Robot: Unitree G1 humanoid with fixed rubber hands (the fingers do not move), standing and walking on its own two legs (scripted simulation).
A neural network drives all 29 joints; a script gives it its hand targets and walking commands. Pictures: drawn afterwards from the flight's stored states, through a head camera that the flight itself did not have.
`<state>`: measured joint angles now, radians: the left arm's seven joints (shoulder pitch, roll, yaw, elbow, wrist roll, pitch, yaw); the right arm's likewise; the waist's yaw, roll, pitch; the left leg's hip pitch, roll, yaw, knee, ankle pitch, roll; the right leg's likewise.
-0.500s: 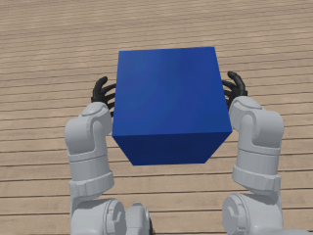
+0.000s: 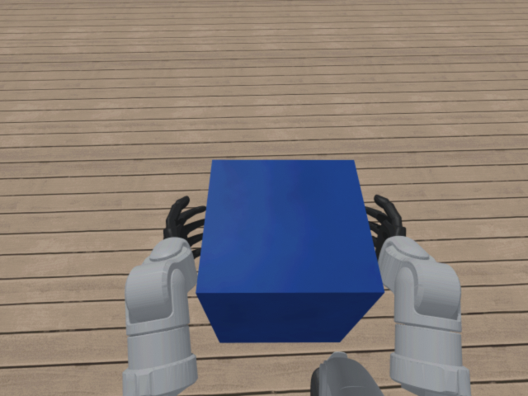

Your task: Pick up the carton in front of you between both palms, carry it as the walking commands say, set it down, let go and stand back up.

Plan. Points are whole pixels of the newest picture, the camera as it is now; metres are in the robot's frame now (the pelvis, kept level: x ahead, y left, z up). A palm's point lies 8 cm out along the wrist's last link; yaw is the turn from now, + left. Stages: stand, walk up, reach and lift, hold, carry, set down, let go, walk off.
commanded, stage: carry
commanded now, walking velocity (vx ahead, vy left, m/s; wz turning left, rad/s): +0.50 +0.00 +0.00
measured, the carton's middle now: (281, 258) +0.31 +0.00 +0.00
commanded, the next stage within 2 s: none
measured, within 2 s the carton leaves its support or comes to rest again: neither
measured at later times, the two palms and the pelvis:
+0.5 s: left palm (196, 104) +0.58 +0.15 +0.10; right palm (354, 104) +0.59 -0.15 +0.09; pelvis +0.36 +0.00 +0.00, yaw +3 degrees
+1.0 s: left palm (194, 27) +0.91 +0.19 +0.09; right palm (314, 30) +0.90 -0.11 +0.09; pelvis +0.67 +0.05 +0.00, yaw -1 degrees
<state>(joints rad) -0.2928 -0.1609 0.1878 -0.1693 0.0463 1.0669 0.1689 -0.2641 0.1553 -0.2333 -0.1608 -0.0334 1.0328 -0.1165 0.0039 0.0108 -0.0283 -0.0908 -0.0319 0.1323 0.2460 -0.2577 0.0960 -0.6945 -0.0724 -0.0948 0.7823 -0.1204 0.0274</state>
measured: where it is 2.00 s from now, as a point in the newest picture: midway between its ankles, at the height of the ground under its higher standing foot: (261, 150)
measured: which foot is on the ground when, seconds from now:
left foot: down 0.00-0.18, up 0.20-0.62, down 0.64-1.00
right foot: up 0.00-0.14, down 0.16-0.68, up 0.70-1.00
